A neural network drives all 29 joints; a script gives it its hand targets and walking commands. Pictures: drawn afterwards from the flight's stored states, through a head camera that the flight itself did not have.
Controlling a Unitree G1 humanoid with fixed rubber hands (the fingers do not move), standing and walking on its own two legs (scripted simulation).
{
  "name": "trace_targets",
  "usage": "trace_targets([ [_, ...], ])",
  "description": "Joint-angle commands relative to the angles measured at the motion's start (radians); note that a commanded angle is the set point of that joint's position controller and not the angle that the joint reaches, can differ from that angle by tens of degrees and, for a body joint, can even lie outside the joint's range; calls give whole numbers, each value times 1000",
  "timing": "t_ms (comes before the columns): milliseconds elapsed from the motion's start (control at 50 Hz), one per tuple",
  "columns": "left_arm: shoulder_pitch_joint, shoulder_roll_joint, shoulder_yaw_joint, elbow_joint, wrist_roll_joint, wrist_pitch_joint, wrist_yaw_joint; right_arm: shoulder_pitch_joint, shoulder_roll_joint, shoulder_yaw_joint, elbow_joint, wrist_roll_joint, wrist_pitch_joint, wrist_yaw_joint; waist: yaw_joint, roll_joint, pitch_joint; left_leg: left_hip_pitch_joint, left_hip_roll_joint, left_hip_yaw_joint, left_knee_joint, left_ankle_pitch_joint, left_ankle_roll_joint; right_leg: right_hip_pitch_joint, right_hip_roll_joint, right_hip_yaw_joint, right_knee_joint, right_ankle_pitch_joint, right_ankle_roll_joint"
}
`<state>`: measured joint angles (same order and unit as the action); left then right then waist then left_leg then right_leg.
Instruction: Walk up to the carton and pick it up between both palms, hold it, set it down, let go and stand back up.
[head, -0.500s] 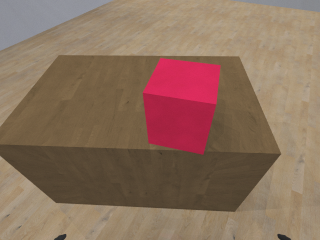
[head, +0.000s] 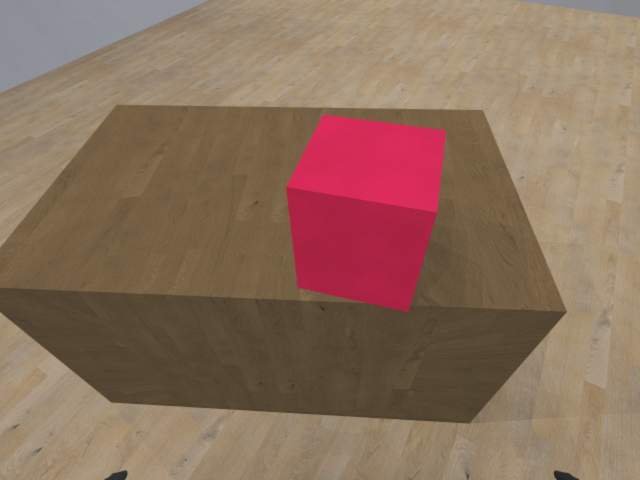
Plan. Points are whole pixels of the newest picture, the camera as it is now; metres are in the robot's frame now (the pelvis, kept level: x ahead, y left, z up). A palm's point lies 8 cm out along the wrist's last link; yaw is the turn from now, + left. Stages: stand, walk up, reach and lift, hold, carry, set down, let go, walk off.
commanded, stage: stand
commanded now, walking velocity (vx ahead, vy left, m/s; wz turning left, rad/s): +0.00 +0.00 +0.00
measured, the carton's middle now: (366, 214) +0.54 -0.06 -0.01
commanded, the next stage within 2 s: walk up in 1.44 s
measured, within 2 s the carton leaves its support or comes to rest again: neither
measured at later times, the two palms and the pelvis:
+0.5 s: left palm out of the picture +0.10 +0.31 -0.11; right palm out of the picture +0.09 -0.32 -0.11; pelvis +0.00 +0.00 +0.00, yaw +0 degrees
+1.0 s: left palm out of the picture +0.10 +0.31 -0.10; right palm out of the picture +0.09 -0.31 -0.11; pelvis +0.00 +0.00 +0.00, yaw +0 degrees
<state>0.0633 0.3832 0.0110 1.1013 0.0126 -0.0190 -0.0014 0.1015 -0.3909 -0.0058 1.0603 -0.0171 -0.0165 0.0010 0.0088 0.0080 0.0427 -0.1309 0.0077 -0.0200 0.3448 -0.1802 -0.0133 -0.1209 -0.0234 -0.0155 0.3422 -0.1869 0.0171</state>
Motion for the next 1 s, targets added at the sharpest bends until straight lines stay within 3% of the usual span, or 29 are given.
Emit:
trace_targets([
  [0, -23, 198, 31, -45, 4, -12, 11, -30, -163, -36, -39, 4, -13, -8, -4, 6, -57, 2, 102, -72, -48, 121, 32, 12, -104, 88, -51, 133, -43],
  [20, -48, 199, 30, -44, 6, -13, 10, -22, -161, -28, -36, 3, -14, -8, -13, 7, -70, 13, 108, -81, -47, 136, 30, 22, -104, 85, -50, 126, -41],
  [40, -45, 203, 36, -47, -1, -12, 8, -26, -172, -33, -39, 3, -11, -12, -10, -41, -75, 19, 116, -82, -49, 149, 35, 20, -103, 87, -47, 120, -43],
  [60, -48, 161, 25, -47, -2, -9, 9, -36, -186, -38, -42, 3, -12, -13, -8, 8, -76, 10, 112, -80, -42, 162, 35, 28, -103, 84, -54, 156, -39],
  [80, -59, 184, 28, -47, 0, -9, 10, -49, -172, -34, -46, 4, -14, -8, -16, -29, -65, 16, 112, -85, -45, 162, 29, 8, -97, 71, -49, 138, -39],
  [120, -36, 170, 28, -45, -5, -11, 7, -38, -183, -35, -38, 3, -13, -8, 0, -14, -68, 7, 114, -88, -46, 147, 31, 29, -102, 79, -47, 129, -37],
  [160, -39, 184, 29, -37, 1, -11, 8, -28, -168, -33, -38, 5, -12, -8, -12, -5, -98, 31, 114, -87, -50, 165, 34, 36, -106, 80, -51, 143, -38],
  [180, -32, 168, 24, -48, -7, -12, 5, -33, -182, -32, -36, 7, -11, -10, -3, 12, -70, 6, 113, -76, -48, 172, 29, 39, -108, 86, -53, 168, -33],
  [200, -26, 198, 33, -35, -2, -15, 5, -30, -171, -34, -36, 5, -11, -11, -6, -17, -98, 38, 113, -81, -46, 189, 35, 50, -103, 77, -50, 160, -36],
  [280, -39, 195, 32, -38, -3, -11, 7, -25, -159, -28, -38, 4, -11, -12, -7, -31, -88, 20, 112, -82, -43, 179, 35, 56, -104, 73, -47, 175, -37],
  [360, -33, 186, 33, -40, 3, -9, 8, -21, -187, -40, -32, -3, -10, -11, -8, 34, -52, 9, 105, -75, -58, 110, 30, 26, -108, 87, -61, 113, -47],
  [400, -28, 191, 34, -38, -2, -10, 6, -35, -187, -38, -35, 1, -10, -10, 5, -6, -46, 0, 116, -89, -68, 144, 39, 30, -103, 80, -54, 118, -43],
  [420, -44, 180, 28, -39, -2, -9, 6, -41, -186, -37, -39, 3, -10, -7, -3, 13, -57, -2, 113, -81, -60, 130, 35, 38, -108, 88, -63, 141, -45],
  [440, -55, 176, 30, -50, 2, -10, 3, -26, -176, -36, -39, 4, -14, -13, -9, -26, -60, 7, 111, -83, -66, 117, 33, 28, -101, 79, -56, 115, -42],
  [500, -43, 177, 29, -39, -2, -7, 4, -47, -166, -36, -45, 2, -12, -10, 0, -1, -61, 11, 111, -80, -67, 127, 32, 25, -100, 82, -65, 89, -38],
  [540, -43, 180, 29, -47, -3, -4, 2, -32, -181, -36, -34, 3, -9, -12, -1, -27, -66, 4, 112, -84, -65, 103, 29, 29, -103, 78, -70, 85, -40],
  [600, -44, 187, 32, -41, 2, -6, 6, -25, -197, -43, -33, 3, -11, -11, -2, -17, -76, 19, 109, -79, -63, 120, 32, 33, -104, 81, -68, 113, -41],
  [620, -26, 170, 30, -41, 1, -8, 7, -41, -202, -46, -34, 3, -11, -10, 4, 22, -70, 11, 107, -75, -60, 131, 35, 33, -107, 89, -74, 144, -47],
  [640, -35, 183, 29, -41, 2, -10, 8, -37, -164, -37, -39, 3, -14, -11, -10, 3, -69, 7, 111, -76, -69, 127, 36, 46, -112, 87, -69, 160, -45],
  [680, -44, 170, 26, -39, -2, -9, 5, -32, -193, -38, -34, 6, -16, -13, -8, -6, -80, 21, 111, -80, -63, 156, 36, 39, -110, 85, -58, 153, -40],
  [700, -45, 187, 32, -40, -3, -8, 6, -17, -180, -38, -33, 9, -14, -12, -4, -45, -75, 28, 115, -83, -64, 174, 31, 35, -105, 77, -52, 146, -40],
  [760, -29, 195, 37, -35, 0, -7, 10, -29, -158, -28, -34, 1, -11, -9, -1, -17, -38, 13, 115, -88, -70, 130, 37, 11, -101, 80, -66, 109, -39],
  [780, -24, 185, 33, -35, 2, -6, 8, -33, -186, -37, -35, 4, -12, -9, 0, 17, -58, 11, 108, -80, -60, 135, 33, 34, -108, 84, -66, 118, -44],
  [840, -47, 192, 37, -43, 1, -4, 6, -44, -165, -34, -43, -1, -12, -10, -1, 14, -56, 2, 107, -72, -64, 105, 31, 34, -106, 87, -69, 114, -37],
  [860, -36, 180, 32, -38, 1, -4, 4, -28, -184, -37, -34, 4, -10, -11, 1, -22, -59, 6, 114, -87, -75, 105, 34, 28, -108, 86, -65, 105, -42],
  [880, -29, 185, 31, -40, 1, -6, 6, -24, -174, -34, -36, 4, -8, -8, -4, 7, -40, 1, 108, -81, -74, 94, 32, 15, -103, 82, -70, 94, -37],
  [940, -37, 188, 33, -38, -3, -9, 6, -17, -164, -33, -35, 3, -12, -9, -7, -27, -76, 27, 117, -88, -63, 130, 33, 28, -109, 78, -59, 105, -41],
  [960, -38, 181, 30, -39, -2, -7, 5, -35, -181, -36, -40, 2, -15, -10, -4, 10, -49, 7, 112, -84, -62, 108, 37, 20, -110, 87, -67, 101, -42],
  [980, -43, 185, 31, -37, 0, -9, 6, -40, -181, -39, -40, -2, -11, -11, -2, -6, -60, 20, 113, -87, -65, 138, 36, 24, -110, 87, -65, 109, -43],
])
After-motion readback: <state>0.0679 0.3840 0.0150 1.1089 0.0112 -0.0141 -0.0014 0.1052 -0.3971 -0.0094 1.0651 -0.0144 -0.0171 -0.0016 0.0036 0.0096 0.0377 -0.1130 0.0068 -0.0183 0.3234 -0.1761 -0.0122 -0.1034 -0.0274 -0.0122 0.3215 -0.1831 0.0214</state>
